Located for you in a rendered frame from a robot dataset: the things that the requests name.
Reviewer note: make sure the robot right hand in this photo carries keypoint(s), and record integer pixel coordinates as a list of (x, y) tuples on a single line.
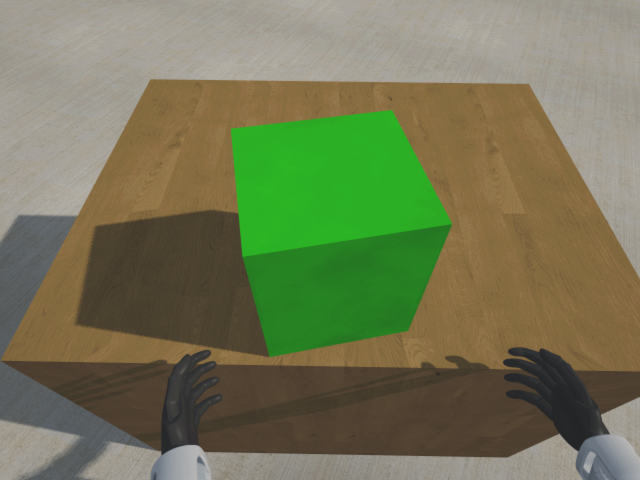
[(565, 398)]

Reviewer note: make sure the robot left hand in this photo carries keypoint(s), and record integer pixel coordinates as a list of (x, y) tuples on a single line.
[(180, 416)]

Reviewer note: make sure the robot right forearm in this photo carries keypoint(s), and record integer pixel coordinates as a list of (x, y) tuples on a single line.
[(607, 457)]

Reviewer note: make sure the carton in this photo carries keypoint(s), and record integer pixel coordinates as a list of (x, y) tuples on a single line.
[(340, 228)]

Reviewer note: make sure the pedestal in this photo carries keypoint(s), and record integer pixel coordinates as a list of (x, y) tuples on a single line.
[(152, 270)]

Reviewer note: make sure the robot left forearm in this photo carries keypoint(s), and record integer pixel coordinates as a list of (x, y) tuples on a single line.
[(188, 462)]

